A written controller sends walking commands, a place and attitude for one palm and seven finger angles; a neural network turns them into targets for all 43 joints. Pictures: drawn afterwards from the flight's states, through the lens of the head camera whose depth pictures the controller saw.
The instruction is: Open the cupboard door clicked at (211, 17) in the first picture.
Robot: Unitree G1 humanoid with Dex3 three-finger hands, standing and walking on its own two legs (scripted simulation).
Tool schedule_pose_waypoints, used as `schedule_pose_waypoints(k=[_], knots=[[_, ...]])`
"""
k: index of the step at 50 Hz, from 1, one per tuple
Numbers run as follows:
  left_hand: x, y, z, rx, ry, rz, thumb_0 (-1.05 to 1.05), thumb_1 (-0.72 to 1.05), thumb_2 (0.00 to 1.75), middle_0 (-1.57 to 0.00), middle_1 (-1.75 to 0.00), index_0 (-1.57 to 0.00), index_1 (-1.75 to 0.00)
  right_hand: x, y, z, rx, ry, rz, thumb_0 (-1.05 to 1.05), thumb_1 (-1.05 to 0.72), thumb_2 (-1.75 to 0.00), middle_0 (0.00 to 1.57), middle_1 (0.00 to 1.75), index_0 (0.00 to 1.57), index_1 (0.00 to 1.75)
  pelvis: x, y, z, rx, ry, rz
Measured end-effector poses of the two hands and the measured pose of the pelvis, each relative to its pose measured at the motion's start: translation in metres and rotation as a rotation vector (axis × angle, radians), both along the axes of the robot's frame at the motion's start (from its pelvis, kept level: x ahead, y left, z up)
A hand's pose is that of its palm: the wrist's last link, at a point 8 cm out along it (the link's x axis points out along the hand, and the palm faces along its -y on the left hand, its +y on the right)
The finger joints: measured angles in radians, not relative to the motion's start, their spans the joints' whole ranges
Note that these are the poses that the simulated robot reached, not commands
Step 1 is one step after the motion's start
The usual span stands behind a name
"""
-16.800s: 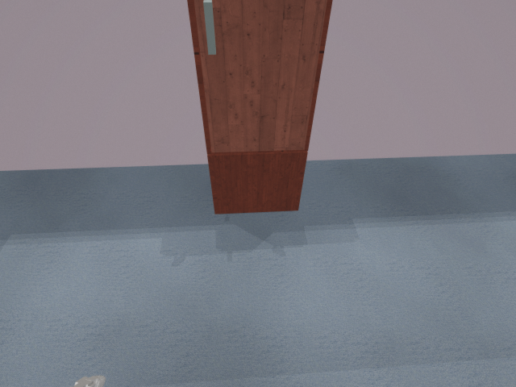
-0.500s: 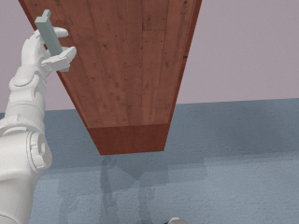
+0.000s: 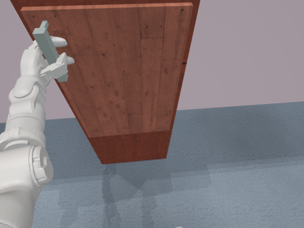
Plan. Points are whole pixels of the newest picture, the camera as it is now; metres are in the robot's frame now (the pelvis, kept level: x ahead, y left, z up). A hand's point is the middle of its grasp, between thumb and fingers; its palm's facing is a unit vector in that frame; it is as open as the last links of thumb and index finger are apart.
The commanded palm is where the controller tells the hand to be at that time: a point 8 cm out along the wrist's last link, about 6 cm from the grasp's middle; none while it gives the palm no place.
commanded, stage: pull the door open along its arc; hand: left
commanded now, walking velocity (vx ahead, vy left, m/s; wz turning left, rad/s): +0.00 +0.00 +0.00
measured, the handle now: (54, 52) +0.53 +0.22 +0.17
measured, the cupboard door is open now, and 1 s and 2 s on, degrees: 1 43 42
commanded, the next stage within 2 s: open thumb and fingers to let go in 0.86 s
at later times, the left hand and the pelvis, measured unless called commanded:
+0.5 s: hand (75, 107) +0.35 +0.14 +0.17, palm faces +0.26 -0.96 +0.08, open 6.1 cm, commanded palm +0.29 +0.18 +0.16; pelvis +0.02 +0.00 +0.01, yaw +1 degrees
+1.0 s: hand (115, 142) +0.27 +0.05 +0.17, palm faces +0.34 -0.94 +0.00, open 6.3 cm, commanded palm +0.22 +0.10 +0.16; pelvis +0.00 -0.03 +0.01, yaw +4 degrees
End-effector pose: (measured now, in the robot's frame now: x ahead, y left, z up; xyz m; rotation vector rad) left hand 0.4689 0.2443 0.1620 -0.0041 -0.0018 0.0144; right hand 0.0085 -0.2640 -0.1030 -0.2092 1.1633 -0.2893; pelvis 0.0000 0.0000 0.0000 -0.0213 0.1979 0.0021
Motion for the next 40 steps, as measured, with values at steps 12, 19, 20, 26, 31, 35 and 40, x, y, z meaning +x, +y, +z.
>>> schedule_pose_waypoints(k=[12, 19, 20, 26, 31, 35, 40], knots=[[-0.048, -0.008, -0.002, -0.013, -0.039, -0.023, 0.01, 0.72, 0.75, -0.34, -1.34, -0.34, -1.35, 0.07, 0.006, 0.008, 0.05, -0.186, 0.023, 0.01, -0.9, -0.9, 0.2, 0.3, 0.21, 0.3, 0.018, 0.001, 0.007, 0.006, -0.067, -0.023], [-0.102, -0.028, -0.004, -0.082, -0.053, 0.076, 0.02, 0.68, 0.72, -0.34, -1.34, -0.35, -1.35, 0.141, 0.019, 0.025, 0.09, -0.363, 0.117, 0.01, -0.9, -0.9, 0.2, 0.3, 0.2, 0.3, 0.02, 0.0, 0.01, 0.008, -0.118, -0.007], [-0.11, -0.033, -0.004, -0.094, -0.054, 0.111, 0.02, 0.68, 0.72, -0.33, -1.34, -0.36, -1.35, 0.151, 0.023, 0.028, 0.098, -0.385, 0.136, 0.01, -0.9, -0.9, 0.2, 0.3, 0.2, 0.3, 0.02, -0.001, 0.011, 0.009, -0.123, -0.004], [-0.157, -0.066, -0.001, -0.057, -0.03, 0.271, 0.01, 0.68, 0.74, -0.32, -1.35, -0.36, -1.34, 0.202, 0.046, 0.046, 0.146, -0.493, 0.246, 0.01, -0.9, -0.9, 0.19, 0.3, 0.2, 0.3, 0.017, -0.006, 0.012, 0.017, -0.163, 0.019], [-0.189, -0.093, 0.002, -0.058, 0.005, 0.345, 0.02, 0.67, 0.74, -0.32, -1.35, -0.36, -1.34, 0.225, 0.064, 0.056, 0.171, -0.527, 0.312, 0.01, -0.9, -0.9, 0.2, 0.3, 0.2, 0.3, 0.017, -0.012, 0.013, 0.02, -0.203, 0.041], [-0.209, -0.111, 0.003, -0.068, 0.014, 0.375, 0.02, 0.67, 0.73, -0.32, -1.35, -0.36, -1.34, 0.23, 0.071, 0.06, 0.185, -0.525, 0.348, 0.01, -0.9, -0.9, 0.2, 0.3, 0.2, 0.3, 0.016, -0.017, 0.014, 0.021, -0.226, 0.051], [-0.23, -0.131, 0.004, -0.02, 0.001, 0.337, 0.02, 0.66, 0.71, -0.33, -1.34, -0.33, -1.33, 0.226, 0.07, 0.057, 0.206, -0.506, 0.356, 0.01, -0.9, -0.9, 0.2, 0.3, 0.21, 0.3, 0.015, -0.023, 0.013, 0.021, -0.243, 0.053]])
